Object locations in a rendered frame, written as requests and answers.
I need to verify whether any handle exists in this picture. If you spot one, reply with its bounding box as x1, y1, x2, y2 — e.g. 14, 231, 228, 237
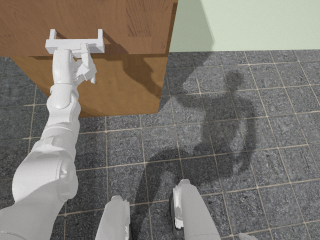
45, 29, 105, 54

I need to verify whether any robot left upper arm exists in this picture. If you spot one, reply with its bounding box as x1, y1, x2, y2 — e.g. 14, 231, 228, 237
0, 156, 79, 240

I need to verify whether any right robot thigh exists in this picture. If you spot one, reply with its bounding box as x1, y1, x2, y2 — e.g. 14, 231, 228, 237
173, 183, 221, 240

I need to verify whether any cabinet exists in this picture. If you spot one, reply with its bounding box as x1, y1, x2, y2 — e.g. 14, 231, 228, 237
10, 0, 179, 118

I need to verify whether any robot left hand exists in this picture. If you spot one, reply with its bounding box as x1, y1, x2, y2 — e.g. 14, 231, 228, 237
52, 41, 97, 89

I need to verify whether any robot right foot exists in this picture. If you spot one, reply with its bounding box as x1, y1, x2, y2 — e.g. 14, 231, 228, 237
169, 193, 185, 239

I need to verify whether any robot left forearm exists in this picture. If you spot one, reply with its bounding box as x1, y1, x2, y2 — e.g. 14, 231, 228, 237
12, 83, 81, 201

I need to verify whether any drawer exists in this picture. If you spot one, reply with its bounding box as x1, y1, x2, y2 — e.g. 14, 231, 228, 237
0, 0, 174, 57

